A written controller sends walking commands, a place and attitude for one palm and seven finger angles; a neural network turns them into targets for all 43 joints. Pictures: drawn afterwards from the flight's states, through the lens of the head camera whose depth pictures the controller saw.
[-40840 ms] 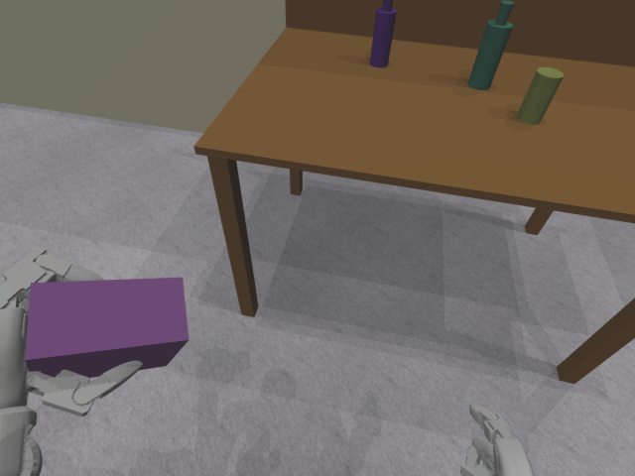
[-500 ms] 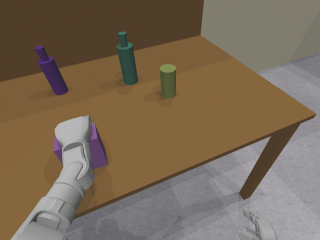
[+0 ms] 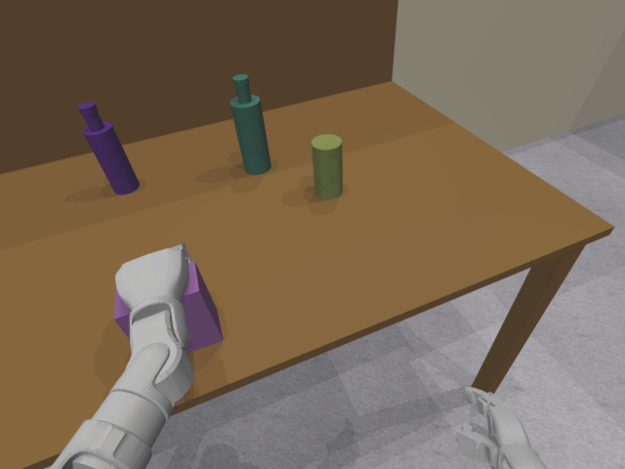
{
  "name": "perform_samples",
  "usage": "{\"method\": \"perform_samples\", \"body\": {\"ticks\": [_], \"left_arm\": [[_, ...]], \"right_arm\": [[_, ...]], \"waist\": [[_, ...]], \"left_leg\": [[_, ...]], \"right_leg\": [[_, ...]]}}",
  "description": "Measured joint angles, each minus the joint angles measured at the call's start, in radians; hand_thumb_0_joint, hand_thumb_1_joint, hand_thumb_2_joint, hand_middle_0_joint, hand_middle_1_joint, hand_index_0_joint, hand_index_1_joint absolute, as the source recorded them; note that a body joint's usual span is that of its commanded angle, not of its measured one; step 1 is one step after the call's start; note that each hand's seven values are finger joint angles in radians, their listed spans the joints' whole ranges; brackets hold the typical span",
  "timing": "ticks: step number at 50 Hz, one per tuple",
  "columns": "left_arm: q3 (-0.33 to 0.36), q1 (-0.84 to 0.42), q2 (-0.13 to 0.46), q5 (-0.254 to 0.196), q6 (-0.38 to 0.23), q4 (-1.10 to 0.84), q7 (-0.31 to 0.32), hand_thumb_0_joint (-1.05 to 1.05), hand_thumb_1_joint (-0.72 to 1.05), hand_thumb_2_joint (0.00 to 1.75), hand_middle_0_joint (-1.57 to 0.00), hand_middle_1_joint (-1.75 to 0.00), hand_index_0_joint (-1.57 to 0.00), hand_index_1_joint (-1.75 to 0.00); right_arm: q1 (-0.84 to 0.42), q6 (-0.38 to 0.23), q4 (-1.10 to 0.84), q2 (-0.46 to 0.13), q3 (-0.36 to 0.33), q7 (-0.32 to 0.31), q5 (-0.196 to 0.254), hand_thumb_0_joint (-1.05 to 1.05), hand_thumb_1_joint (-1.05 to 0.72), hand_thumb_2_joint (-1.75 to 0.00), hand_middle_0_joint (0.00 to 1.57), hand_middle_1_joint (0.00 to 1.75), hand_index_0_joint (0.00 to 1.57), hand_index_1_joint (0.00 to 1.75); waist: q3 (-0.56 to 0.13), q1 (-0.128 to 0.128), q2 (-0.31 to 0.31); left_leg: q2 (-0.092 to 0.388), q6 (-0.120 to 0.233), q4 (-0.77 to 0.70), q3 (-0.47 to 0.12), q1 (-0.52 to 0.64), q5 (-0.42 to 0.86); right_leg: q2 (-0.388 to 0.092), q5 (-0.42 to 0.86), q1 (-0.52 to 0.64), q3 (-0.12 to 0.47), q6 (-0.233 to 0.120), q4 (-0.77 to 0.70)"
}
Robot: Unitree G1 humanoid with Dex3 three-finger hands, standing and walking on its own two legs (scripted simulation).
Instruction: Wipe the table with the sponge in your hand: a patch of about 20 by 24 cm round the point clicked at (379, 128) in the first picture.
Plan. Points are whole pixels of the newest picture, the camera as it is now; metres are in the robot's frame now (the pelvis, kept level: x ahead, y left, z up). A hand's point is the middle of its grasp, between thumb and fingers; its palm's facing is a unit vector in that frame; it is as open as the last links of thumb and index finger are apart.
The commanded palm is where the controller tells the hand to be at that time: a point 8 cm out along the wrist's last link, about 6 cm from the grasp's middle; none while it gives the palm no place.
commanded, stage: slide back across to the middle lane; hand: left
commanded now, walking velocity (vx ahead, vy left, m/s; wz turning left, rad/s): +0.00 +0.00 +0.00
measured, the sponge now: (177, 322) +0.31 +0.25 +0.01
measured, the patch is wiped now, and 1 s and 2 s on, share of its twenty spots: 0.90 0.90 0.90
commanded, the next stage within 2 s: wipe forward along the middle lane in 0.54 s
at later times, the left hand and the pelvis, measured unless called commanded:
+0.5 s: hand (129, 322) +0.28 +0.28 +0.06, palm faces -0.02 -0.08 -1.00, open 10.4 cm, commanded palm +0.25 +0.29 +0.11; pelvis +0.00 -0.01 +0.00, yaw -1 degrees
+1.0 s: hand (107, 307) +0.30 +0.33 +0.06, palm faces -0.10 -0.03 -0.99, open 10.4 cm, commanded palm +0.29 +0.32 +0.10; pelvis -0.01 -0.01 +0.00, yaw +0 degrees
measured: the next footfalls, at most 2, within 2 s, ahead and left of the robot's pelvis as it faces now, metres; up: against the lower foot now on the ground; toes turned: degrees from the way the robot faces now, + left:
none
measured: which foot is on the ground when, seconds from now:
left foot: down 0.00-1.00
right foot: down 0.00-1.00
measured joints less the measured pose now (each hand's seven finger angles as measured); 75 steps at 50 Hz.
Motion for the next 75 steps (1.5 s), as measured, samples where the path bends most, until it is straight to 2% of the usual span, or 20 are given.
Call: {"method": "perform_samples", "body": {"ticks": [11,20,35,45,68,75], "left_arm": [[0.070,0.080,0.061,-0.021,-0.050,-0.075,-0.049,-0.01,-0.50,1.03,-0.66,-1.36,-0.68,-1.36],[0.142,0.151,0.112,-0.040,-0.119,-0.108,-0.067,-0.01,-0.50,1.03,-0.66,-1.35,-0.69,-1.36],[0.237,0.139,0.191,-0.053,-0.259,-0.028,-0.112,0.00,-0.51,1.03,-0.67,-1.35,-0.69,-1.35],[0.250,0.021,0.211,-0.024,-0.324,0.119,-0.100,0.00,-0.52,1.03,-0.68,-1.34,-0.70,-1.35],[0.270,-0.241,0.277,0.015,-0.416,0.447,-0.063,0.00,-0.53,1.03,-0.70,-1.33,-0.72,-1.33],[0.265,-0.289,0.280,0.027,-0.430,0.500,-0.052,0.00,-0.53,1.03,-0.70,-1.32,-0.72,-1.33]], "right_arm": [[-0.006,-0.025,-0.003,-0.003,0.003,-0.020,-0.010,0.01,-0.91,-0.89,0.20,0.30,0.19,0.30],[0.016,-0.051,0.013,-0.015,-0.008,-0.030,-0.017,0.01,-0.91,-0.89,0.20,0.30,0.19,0.30],[0.054,-0.088,0.038,-0.021,-0.023,-0.052,-0.023,0.02,-0.91,-0.89,0.20,0.30,0.20,0.30],[0.082,-0.098,0.055,-0.023,-0.030,-0.055,-0.019,0.01,-0.90,-0.89,0.20,0.30,0.20,0.30],[0.163,-0.069,0.052,-0.031,-0.035,-0.044,-0.005,0.01,-0.91,-0.89,0.20,0.30,0.20,0.30],[0.179,-0.061,0.051,-0.030,-0.037,-0.039,-0.004,0.01,-0.91,-0.89,0.20,0.30,0.20,0.30]], "waist": [[0.022,-0.005,-0.006],[0.031,0.000,-0.002],[0.044,-0.002,0.000],[0.038,-0.002,-0.005],[0.013,-0.050,-0.013],[0.003,-0.055,-0.013]], "left_leg": [[0.010,-0.008,-0.019,0.012,0.039,0.004],[0.018,-0.014,-0.023,0.011,0.042,0.008],[0.024,-0.013,-0.007,-0.002,0.014,0.012],[0.020,-0.012,0.016,-0.014,-0.046,0.015],[0.014,0.003,0.081,-0.018,-0.182,0.006],[0.008,0.013,0.089,-0.015,-0.206,0.005]], "right_leg": [[0.010,0.006,0.031,0.014,-0.009,-0.011],[0.017,0.014,0.036,0.014,-0.016,-0.020],[0.024,0.025,0.020,0.000,-0.021,-0.025],[0.021,0.028,-0.034,-0.013,-0.018,-0.010],[0.014,0.027,-0.157,-0.022,0.003,0.032],[0.009,0.027,-0.178,-0.021,0.013,0.035]]}}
